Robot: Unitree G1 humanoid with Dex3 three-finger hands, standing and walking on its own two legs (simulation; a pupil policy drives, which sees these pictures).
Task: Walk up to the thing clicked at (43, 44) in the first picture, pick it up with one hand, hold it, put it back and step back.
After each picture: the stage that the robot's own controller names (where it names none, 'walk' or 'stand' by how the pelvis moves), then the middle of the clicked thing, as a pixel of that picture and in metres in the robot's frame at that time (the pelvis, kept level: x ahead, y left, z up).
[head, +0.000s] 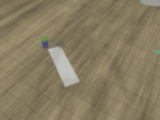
stand; (44, 42) +1.39 +0.40 -0.72
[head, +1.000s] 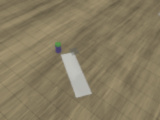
walk; (58, 47) +1.31 +0.16 -0.70
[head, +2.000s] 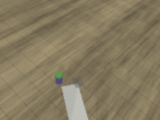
walk; (58, 78) +0.85 +0.16 -0.71
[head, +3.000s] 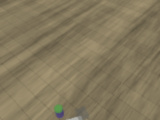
walk; (59, 111) +0.57 +0.22 -0.70
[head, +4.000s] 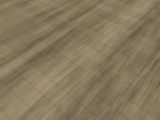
stand; out of the picture +0.45 +0.19 -0.71
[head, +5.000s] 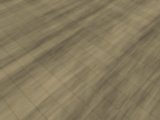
stand; out of the picture +0.43 +0.14 -0.71
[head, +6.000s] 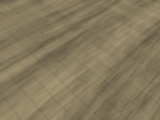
stand; out of the picture +0.42 +0.13 -0.72
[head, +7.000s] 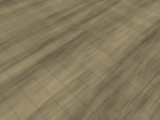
stand; out of the picture +0.43 +0.15 -0.73
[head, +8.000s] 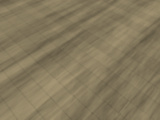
stand; out of the picture +0.42 +0.16 -0.73
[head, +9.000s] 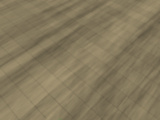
go down; out of the picture +0.43 +0.15 -0.72
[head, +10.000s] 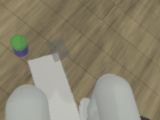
go down; (20, 46) +0.52 +0.17 -0.32
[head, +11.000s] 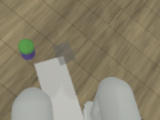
approach; (27, 50) +0.52 +0.16 -0.33
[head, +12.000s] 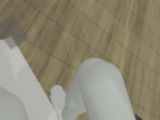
close in; out of the picture +0.52 +0.22 -0.25
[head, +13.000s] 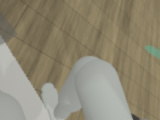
close; out of the picture +0.51 +0.23 -0.25
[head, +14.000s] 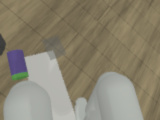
lift; (17, 65) +0.43 +0.17 -0.31
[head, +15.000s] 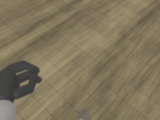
hold; out of the picture +0.36 +0.16 -0.65
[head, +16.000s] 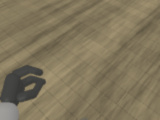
hold; out of the picture +0.34 +0.20 -0.71
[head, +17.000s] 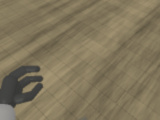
stand; out of the picture +0.34 +0.21 -0.71
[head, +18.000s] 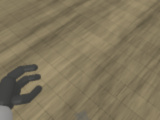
stand; out of the picture +0.34 +0.22 -0.69
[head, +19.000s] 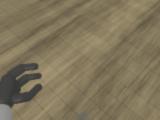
stand; out of the picture +0.34 +0.23 -0.69
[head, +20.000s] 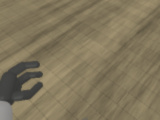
stand; out of the picture +0.32 +0.23 -0.70
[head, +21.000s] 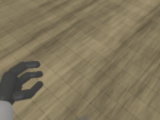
stand; out of the picture +0.33 +0.24 -0.70
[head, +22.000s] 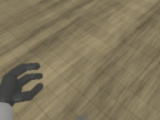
stand; out of the picture +0.33 +0.24 -0.70
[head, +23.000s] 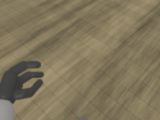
stand; out of the picture +0.33 +0.25 -0.70
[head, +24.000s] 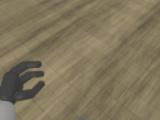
stand; out of the picture +0.33 +0.25 -0.69
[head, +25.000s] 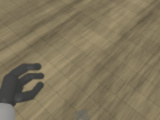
stand; out of the picture +0.34 +0.25 -0.68
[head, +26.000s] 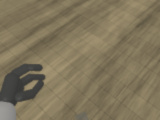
stand; out of the picture +0.33 +0.25 -0.69
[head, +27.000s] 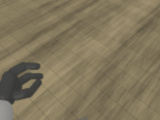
stand; out of the picture +0.33 +0.26 -0.70
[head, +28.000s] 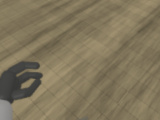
close; out of the picture +0.33 +0.26 -0.70
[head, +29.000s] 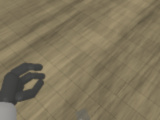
close; out of the picture +0.34 +0.26 -0.68
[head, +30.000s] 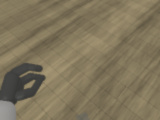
close; out of the picture +0.34 +0.26 -0.69
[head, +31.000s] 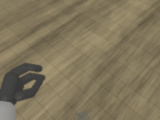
close; out of the picture +0.33 +0.26 -0.69
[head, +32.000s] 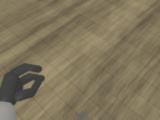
close; out of the picture +0.33 +0.27 -0.69
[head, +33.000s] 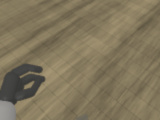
close; out of the picture +0.33 +0.27 -0.70
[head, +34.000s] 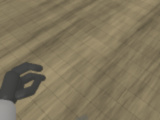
close; out of the picture +0.33 +0.27 -0.70
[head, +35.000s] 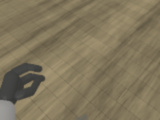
close; out of the picture +0.33 +0.28 -0.70
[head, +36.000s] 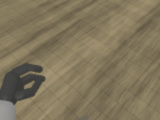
close; out of the picture +0.33 +0.28 -0.70
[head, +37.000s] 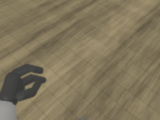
close; out of the picture +0.33 +0.28 -0.70
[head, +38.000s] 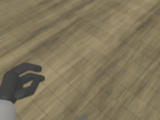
close; out of the picture +0.33 +0.28 -0.70
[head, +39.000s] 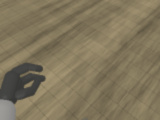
close; out of the picture +0.32 +0.29 -0.71
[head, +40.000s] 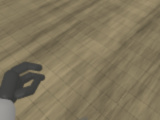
close; out of the picture +0.32 +0.29 -0.70
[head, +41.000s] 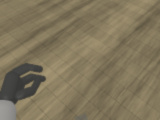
close; out of the picture +0.33 +0.29 -0.70
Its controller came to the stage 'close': yes
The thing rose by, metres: 0.01
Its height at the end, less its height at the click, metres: -0.02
